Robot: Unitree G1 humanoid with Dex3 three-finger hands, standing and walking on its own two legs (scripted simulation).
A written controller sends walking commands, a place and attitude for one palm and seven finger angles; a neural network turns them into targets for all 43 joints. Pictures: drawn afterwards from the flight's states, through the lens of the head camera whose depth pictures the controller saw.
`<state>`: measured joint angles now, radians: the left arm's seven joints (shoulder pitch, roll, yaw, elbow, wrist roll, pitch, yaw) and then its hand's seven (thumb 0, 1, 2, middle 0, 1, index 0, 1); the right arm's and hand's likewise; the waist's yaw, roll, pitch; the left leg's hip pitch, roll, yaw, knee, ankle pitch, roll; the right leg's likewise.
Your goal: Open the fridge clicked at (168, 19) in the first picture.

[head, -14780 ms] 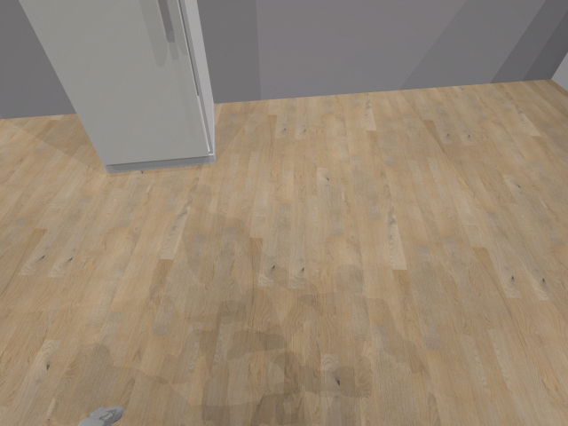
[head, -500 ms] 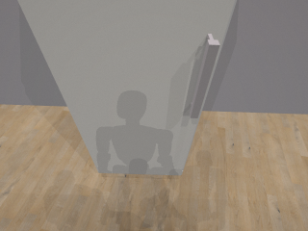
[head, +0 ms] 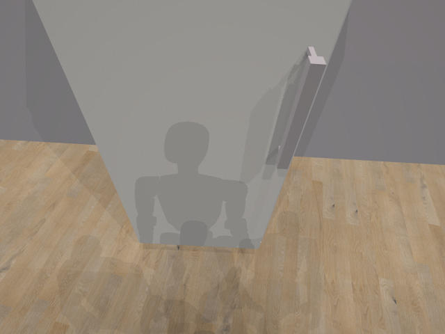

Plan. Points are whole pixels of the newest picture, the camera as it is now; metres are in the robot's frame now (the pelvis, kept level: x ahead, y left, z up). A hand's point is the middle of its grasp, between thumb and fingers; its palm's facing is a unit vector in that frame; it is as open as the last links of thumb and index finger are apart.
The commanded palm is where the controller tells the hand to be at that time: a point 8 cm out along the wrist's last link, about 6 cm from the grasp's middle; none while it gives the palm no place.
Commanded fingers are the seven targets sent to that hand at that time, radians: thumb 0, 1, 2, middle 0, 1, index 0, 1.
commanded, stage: come to a stop and stand still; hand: right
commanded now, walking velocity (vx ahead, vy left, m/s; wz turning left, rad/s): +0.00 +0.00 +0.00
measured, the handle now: (294, 115) +0.54 -0.12 +0.11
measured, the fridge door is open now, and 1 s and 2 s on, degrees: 0 0 0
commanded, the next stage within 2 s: look again from close up in 0.56 s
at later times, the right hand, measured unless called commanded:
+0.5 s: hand out of the picture +0.04 -0.16 -0.17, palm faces +0.03 +0.98 -0.22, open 7.3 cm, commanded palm none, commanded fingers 0.00 -0.90 -0.90 0.20 0.30 0.20 0.30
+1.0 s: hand out of the picture +0.04 -0.17 -0.17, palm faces +0.03 +0.97 -0.23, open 7.4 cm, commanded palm none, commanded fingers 0.00 -0.90 -0.90 0.20 0.30 0.20 0.30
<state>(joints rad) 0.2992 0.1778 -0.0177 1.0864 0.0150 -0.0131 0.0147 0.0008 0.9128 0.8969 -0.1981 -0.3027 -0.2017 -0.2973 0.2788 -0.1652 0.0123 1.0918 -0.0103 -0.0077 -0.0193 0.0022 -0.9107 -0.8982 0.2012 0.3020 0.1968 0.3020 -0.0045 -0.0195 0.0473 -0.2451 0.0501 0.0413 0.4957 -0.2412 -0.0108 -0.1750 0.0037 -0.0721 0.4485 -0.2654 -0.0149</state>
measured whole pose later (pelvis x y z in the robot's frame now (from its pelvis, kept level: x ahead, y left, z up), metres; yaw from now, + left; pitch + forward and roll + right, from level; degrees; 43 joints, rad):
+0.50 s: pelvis +0.02 +0.02 +0.00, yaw +0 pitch -1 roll -1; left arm 0.24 0.17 -0.01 1.11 0.02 -0.02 0.02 0.00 0.91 0.90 -0.20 -0.30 -0.20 -0.30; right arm 0.23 -0.18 0.00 1.10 -0.01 -0.02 -0.02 0.00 -0.91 -0.90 0.20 0.30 0.20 0.30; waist -0.01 0.00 0.04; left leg -0.21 0.02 0.06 0.49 -0.27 0.02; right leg -0.14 -0.03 -0.05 0.44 -0.28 0.02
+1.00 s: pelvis +0.01 +0.02 +0.00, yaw -1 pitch -1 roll -1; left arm 0.23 0.19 -0.01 1.12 0.02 -0.02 0.02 0.00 0.91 0.90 -0.20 -0.30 -0.20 -0.30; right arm 0.22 -0.21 0.00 1.10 -0.01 -0.02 -0.02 0.00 -0.91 -0.90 0.20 0.30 0.20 0.30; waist -0.01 0.00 0.04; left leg -0.19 0.02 0.07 0.46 -0.25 0.02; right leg -0.13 -0.03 -0.05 0.41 -0.27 0.02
